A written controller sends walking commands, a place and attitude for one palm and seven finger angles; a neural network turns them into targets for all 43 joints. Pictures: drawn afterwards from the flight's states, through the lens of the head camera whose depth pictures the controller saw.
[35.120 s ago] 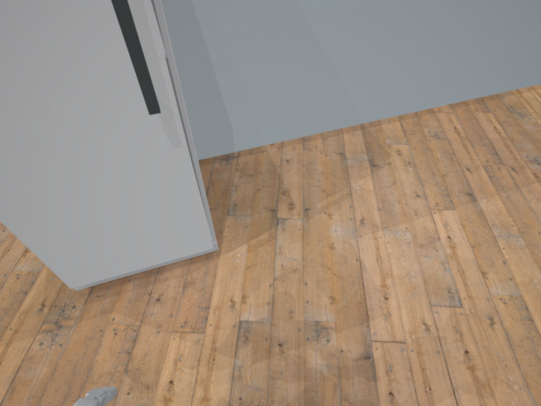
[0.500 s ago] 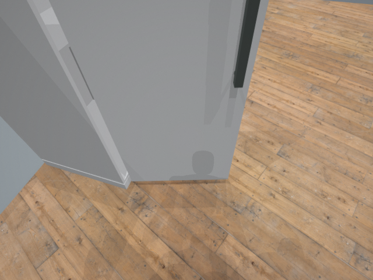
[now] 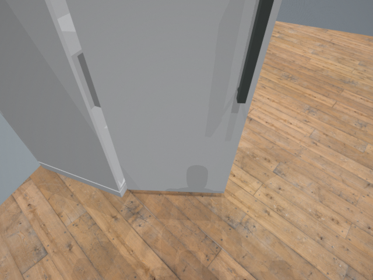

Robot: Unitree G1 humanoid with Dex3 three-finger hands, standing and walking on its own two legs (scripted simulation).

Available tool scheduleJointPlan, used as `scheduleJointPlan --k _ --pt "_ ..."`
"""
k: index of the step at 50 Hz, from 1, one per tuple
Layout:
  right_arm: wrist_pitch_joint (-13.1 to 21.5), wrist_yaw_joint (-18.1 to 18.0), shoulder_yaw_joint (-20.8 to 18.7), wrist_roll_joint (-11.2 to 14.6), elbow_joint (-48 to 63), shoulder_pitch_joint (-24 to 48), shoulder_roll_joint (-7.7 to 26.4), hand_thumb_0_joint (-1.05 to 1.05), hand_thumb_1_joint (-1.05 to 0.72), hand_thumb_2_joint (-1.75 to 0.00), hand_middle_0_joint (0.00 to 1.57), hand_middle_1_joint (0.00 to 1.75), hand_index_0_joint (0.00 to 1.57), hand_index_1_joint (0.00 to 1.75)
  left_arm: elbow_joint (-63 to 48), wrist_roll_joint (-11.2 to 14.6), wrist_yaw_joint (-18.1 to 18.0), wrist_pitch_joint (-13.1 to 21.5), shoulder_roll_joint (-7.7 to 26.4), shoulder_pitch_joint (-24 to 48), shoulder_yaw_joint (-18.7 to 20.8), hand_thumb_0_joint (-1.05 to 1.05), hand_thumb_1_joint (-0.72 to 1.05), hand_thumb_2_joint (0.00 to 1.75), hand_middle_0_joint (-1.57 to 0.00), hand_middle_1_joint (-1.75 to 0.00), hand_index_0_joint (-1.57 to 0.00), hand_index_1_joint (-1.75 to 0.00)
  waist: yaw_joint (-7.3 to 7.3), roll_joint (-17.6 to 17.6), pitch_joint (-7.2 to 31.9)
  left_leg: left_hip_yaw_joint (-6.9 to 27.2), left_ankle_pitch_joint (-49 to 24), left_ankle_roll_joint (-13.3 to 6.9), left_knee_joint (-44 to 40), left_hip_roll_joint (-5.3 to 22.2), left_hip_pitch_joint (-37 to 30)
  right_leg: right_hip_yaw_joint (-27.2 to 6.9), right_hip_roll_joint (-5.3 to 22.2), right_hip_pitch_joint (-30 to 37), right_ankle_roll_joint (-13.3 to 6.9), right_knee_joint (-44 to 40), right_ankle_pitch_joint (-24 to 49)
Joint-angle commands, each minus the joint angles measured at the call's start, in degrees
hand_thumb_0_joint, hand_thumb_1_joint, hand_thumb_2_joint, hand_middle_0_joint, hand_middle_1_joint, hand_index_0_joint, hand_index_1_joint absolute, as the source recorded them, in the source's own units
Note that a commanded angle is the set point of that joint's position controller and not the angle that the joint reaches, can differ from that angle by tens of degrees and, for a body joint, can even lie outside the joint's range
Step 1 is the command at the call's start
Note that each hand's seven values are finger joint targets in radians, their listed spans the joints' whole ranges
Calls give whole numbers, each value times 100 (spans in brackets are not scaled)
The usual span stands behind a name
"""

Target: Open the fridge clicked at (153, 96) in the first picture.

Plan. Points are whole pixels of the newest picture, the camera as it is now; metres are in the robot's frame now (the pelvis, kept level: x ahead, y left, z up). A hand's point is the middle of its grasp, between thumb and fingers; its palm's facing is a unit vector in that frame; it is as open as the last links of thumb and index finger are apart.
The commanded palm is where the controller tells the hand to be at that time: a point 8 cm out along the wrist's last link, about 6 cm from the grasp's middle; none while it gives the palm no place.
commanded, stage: let the arm hang, fingers relaxed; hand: right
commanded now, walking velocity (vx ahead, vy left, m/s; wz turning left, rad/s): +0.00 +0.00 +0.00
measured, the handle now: (257, 24) +0.67 -0.13 +0.25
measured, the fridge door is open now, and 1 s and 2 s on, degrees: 71 71 71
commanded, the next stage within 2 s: look to check the result in 0.10 s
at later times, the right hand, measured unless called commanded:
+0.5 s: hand out of the picture +0.02 -0.19 -0.17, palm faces +0.02 +0.97 -0.24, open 7.3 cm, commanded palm none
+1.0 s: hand out of the picture +0.06 -0.19 -0.17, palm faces +0.01 +0.97 -0.25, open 7.3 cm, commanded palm none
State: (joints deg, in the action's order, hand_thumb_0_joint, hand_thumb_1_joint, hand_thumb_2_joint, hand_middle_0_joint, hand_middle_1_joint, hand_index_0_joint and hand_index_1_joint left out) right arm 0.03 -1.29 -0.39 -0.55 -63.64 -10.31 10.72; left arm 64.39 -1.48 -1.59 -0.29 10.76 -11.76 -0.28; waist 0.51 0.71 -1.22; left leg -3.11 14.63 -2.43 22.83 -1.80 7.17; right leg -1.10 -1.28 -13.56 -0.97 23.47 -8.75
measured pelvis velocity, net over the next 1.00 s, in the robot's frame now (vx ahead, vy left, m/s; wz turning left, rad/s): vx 0.01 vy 0.01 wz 0.00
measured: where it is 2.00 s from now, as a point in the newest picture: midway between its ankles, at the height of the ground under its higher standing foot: outside the picture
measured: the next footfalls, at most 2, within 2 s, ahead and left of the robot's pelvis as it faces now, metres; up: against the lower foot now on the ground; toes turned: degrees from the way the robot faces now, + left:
none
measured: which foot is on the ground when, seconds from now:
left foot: down 0.00-1.00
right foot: down 0.00-1.00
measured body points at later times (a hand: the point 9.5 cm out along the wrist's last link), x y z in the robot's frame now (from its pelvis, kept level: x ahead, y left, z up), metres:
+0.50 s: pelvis +0.01 +0.01 +0.00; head +0.03 +0.01 +0.45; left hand +0.03 +0.25 -0.16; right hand +0.02 -0.24 -0.16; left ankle -0.02 +0.09 -0.74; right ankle +0.04 -0.11 -0.74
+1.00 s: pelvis +0.01 +0.01 +0.00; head +0.03 +0.01 +0.45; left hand +0.05 +0.26 -0.15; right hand +0.06 -0.25 -0.15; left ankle -0.02 +0.09 -0.74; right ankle +0.04 -0.11 -0.74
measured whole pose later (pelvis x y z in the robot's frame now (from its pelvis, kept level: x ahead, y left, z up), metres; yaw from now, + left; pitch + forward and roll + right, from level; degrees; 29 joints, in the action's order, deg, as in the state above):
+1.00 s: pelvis +0.01 +0.01 +0.00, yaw +0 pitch -1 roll +0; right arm 0.2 -1.3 -0.7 -0.4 -64.4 -10.4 13.0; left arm 65.2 -1.2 -1.6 -0.4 12.9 -10.0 -0.2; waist 0.2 0.0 -2.8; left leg -3.0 14.2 -3.1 19.5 -2.7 4.1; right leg -1.3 -0.4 -11.3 -0.2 22.0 -9.4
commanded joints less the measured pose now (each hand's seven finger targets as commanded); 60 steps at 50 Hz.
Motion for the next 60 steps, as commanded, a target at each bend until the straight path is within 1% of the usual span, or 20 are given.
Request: scheduleJointPlan --k 1,5,8,9,12,18,21,26,29,31,32,37,39,41,45,48,49,52,56,60 --pt "79 -34 -162 -17 96 -352 748 0 -90 -90 20 30 20 30 -183 11 -78 96 708 -201 138 0 90 90 -20 -30 -20 -30 -39 58 -96 623 -296 -81 -567 746 209 -636 695 121 -148 -393 506" --pt "100 -42 -172 -12 104 -351 777 0 -90 -90 20 30 20 30 -181 24 -87 107 734 -179 147 0 90 90 -20 -30 -20 -30 -34 0 8 625 -566 -76 -586 773 142 -602 692 264 -140 -304 780" --pt "100 -42 -168 -7 74 -354 771 0 -90 -90 20 30 20 30 -160 28 -95 94 748 -170 145 0 90 90 -20 -30 -20 -30 -20 67 -85 644 -519 -85 -648 770 187 -585 684 280 -135 -309 696" --pt "109 -47 -177 -16 83 -391 806 0 -90 -90 20 30 20 30 -176 31 -94 94 786 -176 153 0 90 90 -20 -30 -20 -30 -28 1 -20 645 -614 -82 -641 770 161 -582 689 337 -137 -275 788" --pt "112 -45 -168 -4 53 -395 805 0 -90 -90 20 30 20 30 -156 31 -97 87 789 -154 160 0 90 90 -20 -30 -20 -30 -17 -3 -1 648 -642 -85 -679 792 156 -549 684 392 -134 -258 733" --pt "107 -43 -158 -4 15 -393 843 0 -90 -90 20 30 20 30 -135 34 -96 62 835 -119 166 0 90 90 -20 -30 -20 -30 -4 -15 -123 687 -432 -91 -766 776 225 -548 680 355 -127 -272 548" --pt "113 -44 -149 1 9 -415 855 0 -90 -90 20 30 20 30 -142 39 -101 70 852 -116 157 0 90 90 -20 -30 -20 -30 -8 -18 33 663 -706 -73 -720 798 135 -520 701 465 -130 -220 730" --pt "112 -45 -154 0 6 -371 912 0 -90 -90 20 30 20 30 -138 47 -103 78 897 -68 161 0 90 90 -20 -30 -20 -30 -14 -31 -29 650 -794 -69 -705 790 108 -556 718 453 -138 -267 820" --pt "123 -53 -158 -8 16 -383 957 0 -90 -90 20 30 20 30 -150 50 -99 73 937 -33 166 0 90 90 -20 -30 -20 -30 -21 -97 18 664 -915 -43 -734 805 87 -517 710 512 -126 -228 846" --pt "122 -52 -159 -1 28 -324 954 0 -90 -90 20 30 20 30 -132 43 -97 75 918 -22 163 0 90 90 -20 -30 -20 -30 -12 -73 1 659 -904 -50 -733 809 63 -524 714 485 -122 -261 818" --pt "116 -48 -152 2 26 -316 946 0 -90 -90 20 30 20 30 -136 42 -93 68 932 18 164 0 90 90 -20 -30 -20 -30 -20 -30 -119 661 -780 -55 -768 812 143 -529 708 462 -119 -289 733" --pt "120 -38 -164 -2 43 -276 977 0 -90 -90 20 30 20 30 -145 39 -89 81 953 48 158 0 90 90 -20 -30 -20 -30 -30 -34 -88 664 -748 -48 -784 806 93 -540 721 462 -116 -332 763" --pt "136 -43 -183 -6 74 -290 1056 0 -90 -90 20 30 20 30 -165 48 -88 93 1018 39 169 0 90 90 -20 -30 -20 -30 -38 -119 69 658 -1000 -24 -758 817 -19 -538 716 529 -120 -274 923" --pt "132 -42 -179 -2 90 -216 1027 0 -90 -90 20 30 20 30 -157 41 -88 91 1008 68 173 0 90 90 -20 -30 -20 -30 -25 -54 -26 660 -938 -35 -775 820 26 -527 720 489 -108 -305 844" --pt "125 -39 -183 -3 94 -203 1040 0 -90 -90 20 30 20 30 -152 42 -86 94 1001 104 169 0 90 90 -20 -30 -20 -30 -29 32 -48 654 -911 -40 -781 825 27 -546 728 503 -117 -325 889" --pt "129 -31 -188 4 94 -168 1066 0 -90 -90 20 30 20 30 -154 38 -86 94 1045 110 171 0 90 90 -20 -30 -20 -30 -30 5 -30 661 -885 -47 -802 823 0 -546 725 511 -109 -339 855" --pt "135 -36 -193 -3 104 -201 1085 0 -90 -90 20 30 20 30 -168 46 -86 93 1065 89 167 0 90 90 -20 -30 -20 -30 -32 -62 76 673 -940 -36 -795 815 -47 -557 733 559 -114 -314 920" --pt "131 -31 -184 6 101 -150 1085 0 -90 -90 20 30 20 30 -155 44 -90 98 1079 100 168 0 90 90 -20 -30 -20 -30 -25 -75 -13 655 -926 -43 -803 818 -18 -555 736 534 -112 -346 895" --pt "137 -32 -191 5 95 -171 1115 0 -90 -90 20 30 20 30 -151 47 -86 102 1087 103 172 0 90 90 -20 -30 -20 -30 -33 -70 61 666 -1000 -36 -800 833 -59 -539 745 577 -114 -341 930" --pt "130 -34 -177 5 96 -152 1111 0 -90 -90 20 30 20 30 -140 50 -87 92 1088 107 171 0 90 90 -20 -30 -20 -30 -20 -72 -13 671 -912 -37 -830 825 1 -553 744 584 -117 -348 889"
